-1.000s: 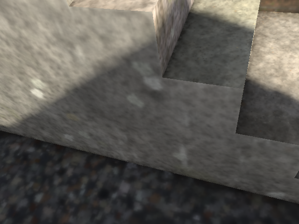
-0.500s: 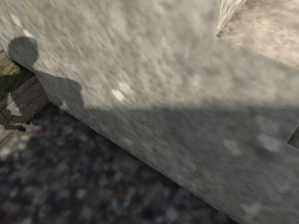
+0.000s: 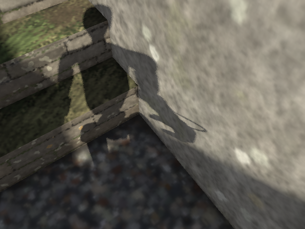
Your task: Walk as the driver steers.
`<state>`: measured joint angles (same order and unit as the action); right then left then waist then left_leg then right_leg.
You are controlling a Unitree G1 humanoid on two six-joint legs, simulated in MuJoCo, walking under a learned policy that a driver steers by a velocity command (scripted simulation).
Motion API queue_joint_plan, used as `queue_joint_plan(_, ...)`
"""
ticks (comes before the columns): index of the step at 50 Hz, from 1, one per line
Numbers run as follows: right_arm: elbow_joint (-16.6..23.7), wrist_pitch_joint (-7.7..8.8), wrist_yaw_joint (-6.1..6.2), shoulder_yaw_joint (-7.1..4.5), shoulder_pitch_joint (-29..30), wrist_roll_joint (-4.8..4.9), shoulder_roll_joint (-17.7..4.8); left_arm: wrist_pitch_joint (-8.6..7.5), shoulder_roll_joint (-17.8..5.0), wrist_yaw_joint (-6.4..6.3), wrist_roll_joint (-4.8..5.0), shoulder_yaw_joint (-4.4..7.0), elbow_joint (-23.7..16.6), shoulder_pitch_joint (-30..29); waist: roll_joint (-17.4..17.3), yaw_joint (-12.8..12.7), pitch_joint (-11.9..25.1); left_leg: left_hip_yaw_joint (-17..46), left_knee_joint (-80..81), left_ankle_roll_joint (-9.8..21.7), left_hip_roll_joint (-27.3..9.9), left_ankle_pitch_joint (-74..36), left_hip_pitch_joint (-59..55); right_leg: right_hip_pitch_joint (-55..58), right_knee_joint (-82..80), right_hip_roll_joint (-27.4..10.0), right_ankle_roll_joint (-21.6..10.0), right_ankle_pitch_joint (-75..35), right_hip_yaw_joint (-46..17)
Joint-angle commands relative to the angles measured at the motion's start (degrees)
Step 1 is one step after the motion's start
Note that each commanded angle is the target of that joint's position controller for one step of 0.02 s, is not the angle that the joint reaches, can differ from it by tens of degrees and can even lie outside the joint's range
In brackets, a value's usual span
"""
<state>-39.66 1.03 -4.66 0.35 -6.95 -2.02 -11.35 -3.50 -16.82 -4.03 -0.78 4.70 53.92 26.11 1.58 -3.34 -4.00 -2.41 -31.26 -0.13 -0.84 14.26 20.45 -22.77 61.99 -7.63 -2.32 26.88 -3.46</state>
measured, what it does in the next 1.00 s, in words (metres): steps to the left, turning right: right foot, then left foot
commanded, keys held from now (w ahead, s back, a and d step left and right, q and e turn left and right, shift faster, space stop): w+e+shift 1.00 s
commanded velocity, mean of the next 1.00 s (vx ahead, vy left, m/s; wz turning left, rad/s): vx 0.21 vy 0.30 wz -0.87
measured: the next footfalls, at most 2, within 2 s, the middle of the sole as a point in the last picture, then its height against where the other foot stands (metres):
right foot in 0.18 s outside the picture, level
left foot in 0.52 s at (94, 225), level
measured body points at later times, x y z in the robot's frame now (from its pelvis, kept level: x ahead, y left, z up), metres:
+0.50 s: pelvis +0.20 +0.17 +0.00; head +0.26 +0.12 +0.44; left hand +0.45 +0.42 -0.07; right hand +0.35 -0.14 -0.05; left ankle +0.36 +0.30 -0.72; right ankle +0.17 +0.00 -0.73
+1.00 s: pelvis +0.22 +0.26 +0.01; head +0.26 +0.22 +0.46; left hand +0.59 +0.23 -0.05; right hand +0.09 -0.06 -0.06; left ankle +0.37 +0.31 -0.73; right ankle +0.08 +0.19 -0.68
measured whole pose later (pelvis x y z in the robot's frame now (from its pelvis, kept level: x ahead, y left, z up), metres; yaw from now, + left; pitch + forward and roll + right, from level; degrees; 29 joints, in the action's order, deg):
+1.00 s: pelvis +0.22 +0.26 +0.01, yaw -51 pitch +3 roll +1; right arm -34.9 0.1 4.9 -6.8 -8.7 -0.2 -18.6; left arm 2.2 -17.5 -0.3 1.3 4.6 36.3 -4.2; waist 1.2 0.5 -2.6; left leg -15.4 -20.1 -0.4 -7.6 4.4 18.0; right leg -25.2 52.5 -5.6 4.7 24.8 -0.7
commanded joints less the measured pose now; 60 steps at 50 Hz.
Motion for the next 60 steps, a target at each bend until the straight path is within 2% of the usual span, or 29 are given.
queue_joint_plan(1, 2.1, 1.19, 3.88, -4.08, -4.8, -0.32, -7.6, -1.98, -6.6, -2.27, -1.45, 0.43, -5.6, -2.5, -13.5, 5.1, 11.6, 8.7, 13.5, 12.1, -10.6, -27.4, -26.2, -18.9, 6.3, 0.4, 0.6, -6.5, 2.3)
queue_joint_plan(4, 4.2, 2.30, 3.33, -3.55, 5.8, -0.97, -4.6, 0.49, -0.7, -1.97, 1.05, -1.34, -6.9, -0.9, -8.8, -0.4, 3.7, -1.0, 17.2, 11.0, -7.5, -32.6, -8.7, -5.4, -7.1, -0.2, 1.7, -7.3, 5.3)
queue_joint_plan(6, 6.8, 2.55, 3.69, -4.34, 5.9, -0.47, -6.9, 0.16, -1.7, -1.88, 1.21, -1.93, -8.4, -1.0, -6.7, -0.2, 3.3, -3.1, 14.5, 9.5, -7.4, -39.2, -1.9, 7.3, -15.4, 2.4, 1.5, -12.2, 7.4)
queue_joint_plan(8, 9.1, 2.23, 4.64, -5.61, 7.2, -0.04, -11.5, -1.37, -5.6, -1.59, 1.90, -0.22, -6.6, 10.2, -4.8, -6.8, 9.4, -3.9, 3.9, 4.9, -5.4, -50.0, -3.2, 18.8, -22.4, 4.4, -1.8, -22.4, 7.3)
queue_joint_plan(9, 12.0, 1.33, 5.20, -5.57, 10.4, -0.17, -11.5, -1.51, -7.2, -1.79, 1.20, 0.65, -4.1, 18.7, -0.5, -11.6, 10.4, -5.2, -8.6, 1.3, -3.2, -42.3, 2.0, 27.5, -28.6, 3.8, -2.9, -30.1, 4.4)
queue_joint_plan(10, 14.7, -0.06, 5.58, -4.44, 9.6, -1.86, -7.5, -1.36, -7.9, -1.69, 0.11, 0.70, -1.9, 20.5, 13.1, -10.0, 3.7, -3.1, -25.0, -1.8, 1.6, 4.0, 14.2, 30.9, -31.5, 0.7, -2.9, -34.5, -3.7)
queue_joint_plan(11, 15.1, -0.46, 5.10, -4.32, -1.0, -2.31, -5.7, -1.77, -15.6, -1.50, 0.60, 1.85, -7.5, 10.6, 23.7, -0.2, 7.9, 4.7, -44.9, -7.9, 7.4, 24.5, 24.7, 32.7, -34.9, -15.5, -14.6, -32.0, -33.6)
queue_joint_plan(12, 15.9, -0.32, 4.85, -4.85, -1.3, -0.90, -10.0, -2.12, -16.4, -1.32, 0.64, 1.68, -11.7, 3.9, 16.3, 0.4, 14.7, 16.5, -55.5, -9.7, 8.8, 19.5, 25.4, 26.9, -48.2, -18.7, -20.1, -3.4, -49.4)
queue_joint_plan(13, 17.7, -0.38, 5.11, -5.73, 2.2, 0.38, -13.4, -2.53, -15.2, -1.14, 1.39, 1.16, -14.0, -3.6, 11.3, 3.0, 4.9, 16.8, -58.6, -8.5, 7.2, 14.1, 30.7, 19.3, -49.4, -16.3, -15.7, 6.8, -45.0)
queue_joint_plan(15, 20.8, -0.06, 4.43, -4.84, 4.2, -1.46, -11.7, -2.22, -13.3, -1.79, 1.93, 0.37, -17.9, -8.6, 1.8, 5.3, 0.0, 14.0, -55.7, -5.9, 4.1, 8.3, 30.1, 12.2, -42.4, -9.7, -10.1, -10.7, -28.0)
queue_joint_plan(17, 23.5, -0.58, 2.72, -3.50, 5.0, -2.19, -7.6, -0.57, -15.6, -1.97, 1.35, 1.39, -20.4, -14.4, 2.4, 7.6, 0.6, 9.5, -30.2, -3.2, 4.9, 6.0, 12.8, 0.2, -43.7, 0.0, -5.7, -17.4, -15.4)
queue_joint_plan(20, 21.7, -0.35, 2.66, -3.56, 2.6, -0.35, -5.3, 0.82, -18.1, -2.66, 2.00, 3.08, -21.6, -16.5, 6.4, 6.5, 4.7, 5.9, -13.8, -4.5, 6.0, 2.7, 1.0, -1.6, -43.1, 0.6, -4.8, -21.5, -14.3)
queue_joint_plan(23, 19.7, 0.47, 2.52, -4.75, -1.6, 0.84, -6.6, 1.41, -16.1, -2.34, 3.34, 2.92, -23.0, -19.9, 7.4, 7.3, 7.8, 6.6, -1.2, -3.2, 5.2, -7.8, -6.7, -0.6, -39.2, 1.0, -2.1, -16.6, -16.5)
queue_joint_plan(26, 16.6, 1.85, 2.47, -6.11, -6.8, 1.20, -8.4, 1.88, -9.1, -0.83, 1.24, 1.24, -21.5, -17.9, 1.4, 6.7, 10.1, 6.9, 10.3, 1.4, -0.3, -12.5, -24.5, -11.9, -16.4, 10.6, 2.1, 3.0, -7.1)
queue_joint_plan(27, 17.9, 2.30, 3.03, -5.59, -6.8, 0.60, -10.3, 1.25, -4.8, -0.58, -0.86, 0.02, -22.4, -19.3, -6.0, 5.3, 11.2, 16.4, 6.5, 5.6, -9.5, -37.2, -29.2, -23.1, 3.5, 13.9, 4.2, 15.3, -2.7)
queue_joint_plan(28, 16.7, 1.56, 3.50, -8.15, -2.3, -2.98, -17.8, 0.90, -6.8, -0.96, 0.85, 0.33, -22.5, -12.2, -25.0, -0.7, 19.2, 31.4, 15.7, 15.9, -22.2, -26.2, -21.1, -21.3, 15.5, 7.9, 7.0, 14.4, -0.7)
queue_joint_plan(30, 18.5, 0.96, 5.26, -6.13, 1.2, -0.89, -7.8, 2.31, -13.3, -1.60, 2.00, 2.81, -17.9, -14.5, -15.2, 2.0, 12.6, 18.1, 14.5, 14.2, -15.5, -18.8, -16.1, -21.1, 26.1, 4.5, 9.7, 6.7, 0.0)
queue_joint_plan(33, 16.1, 0.30, 7.45, -6.40, 0.3, 0.78, -8.6, 3.50, -9.7, -0.64, 0.97, 1.36, -18.7, -22.3, -5.1, 3.1, 8.5, 7.5, 10.9, 11.8, -10.2, -34.2, -13.6, -15.8, 17.5, 3.7, 8.7, 1.0, 2.3)
queue_joint_plan(37, 14.5, 0.09, 9.70, -7.69, -0.6, 0.45, -10.1, 3.10, -6.3, 1.52, 2.09, -0.25, -20.2, -24.6, -7.8, 2.3, 13.8, 7.8, 11.2, 13.6, -14.6, -37.6, -19.7, -10.9, 3.7, 2.3, 6.5, -0.4, 1.4)
queue_joint_plan(39, 13.7, 0.95, 10.76, -10.00, -4.6, 0.73, -14.7, 5.60, -8.8, 3.58, 0.67, 0.79, -21.9, -29.0, -3.3, 4.0, 19.2, 21.0, 10.6, 15.1, -27.2, -42.4, -30.6, -19.2, 8.7, 0.4, 7.1, -1.8, -5.5)
queue_joint_plan(45, 9.8, 0.85, 10.53, -10.04, -3.7, 0.91, -15.6, 6.57, -5.1, 3.93, 2.24, 1.18, -21.8, -31.8, -7.7, 3.3, 12.9, 2.9, 17.0, 10.7, -19.3, -21.7, -19.7, -13.0, 2.3, 1.9, 9.6, -1.6, 1.7)
queue_joint_plan(50, 6.6, -0.92, 9.28, -10.50, -1.9, 2.25, -18.9, 4.57, -4.3, 3.54, 2.29, 1.05, -19.2, -27.2, -11.4, 2.9, 12.4, -4.3, 17.7, 6.5, -17.5, -7.3, -15.6, -1.6, -17.4, 4.9, 5.4, -3.2, 8.2)
queue_joint_plan(53, 5.1, -1.82, 8.64, -9.73, 1.3, 3.13, -16.3, 4.47, -6.0, 3.22, 2.33, 2.24, -14.6, -19.5, -11.7, 0.2, 10.6, -8.1, 11.8, 0.8, -15.7, -1.0, -11.5, 6.5, -31.7, 6.9, 0.2, -9.7, 10.1)
queue_joint_plan(54, 4.2, -1.88, 8.46, -9.13, 1.3, 2.68, -14.1, 4.25, -6.9, 3.18, 2.55, 2.70, -12.8, -17.0, -8.5, -0.7, 7.9, -10.5, 5.3, -2.2, -13.8, -0.1, -6.7, 9.3, -37.2, 7.7, -2.6, -12.8, 7.8)
queue_joint_plan(55, 4.5, -2.40, 8.67, -8.70, 2.2, 0.60, -12.4, 3.67, -9.4, 3.26, 2.03, 3.51, -11.7, -14.4, 1.4, -2.5, 4.1, -10.5, -10.3, -5.4, -11.1, 14.5, 8.8, 16.2, -38.4, 3.5, -6.3, -27.2, -2.7)
queue_joint_plan(56, 11.4, -2.69, 9.55, -8.71, 6.9, -0.46, -12.1, 2.79, -20.5, 3.45, -0.99, 5.72, -12.9, -14.9, 14.8, 0.2, 6.3, -4.0, -21.3, -8.3, -4.2, 23.4, 23.8, 14.8, -41.7, -9.6, -16.5, -36.3, -31.3)
queue_joint_plan(57, 11.8, -2.48, 10.16, -9.19, 12.2, -0.47, -16.4, 1.43, -20.0, 4.12, -3.26, 5.95, -15.5, -19.6, 8.7, -0.8, 7.7, 5.9, -30.5, -7.6, -2.6, 20.6, 25.7, 13.5, -45.6, -9.0, -18.8, -24.9, -30.3)
queue_joint_plan(59, 11.3, -1.74, 9.31, -8.68, 12.6, 0.65, -17.1, 1.81, -17.4, 2.35, -0.04, 5.18, -16.2, -27.1, 7.0, 3.3, 5.7, 9.6, -32.1, -5.1, 0.0, 8.3, 27.7, 13.5, -48.4, -4.4, -12.9, -18.3, -25.1)
queue_joint_plan(60, 10.1, 2.71, 7.72, -7.53, -4.8, 1.69, -6.7, -2.43, -9.1, 2.34, 0.00, 3.17, -12.9, -14.6, 11.3, 5.8, 16.9, 14.1, -39.2, -3.8, -2.0, 4.6, 25.9, 19.5, -45.2, -3.5, -5.9, -3.7, -22.0)
Over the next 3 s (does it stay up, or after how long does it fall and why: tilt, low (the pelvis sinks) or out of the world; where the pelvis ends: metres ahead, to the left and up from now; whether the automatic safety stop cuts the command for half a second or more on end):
stays up -0.13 -0.03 0.00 its command is cut before an obstacle from the start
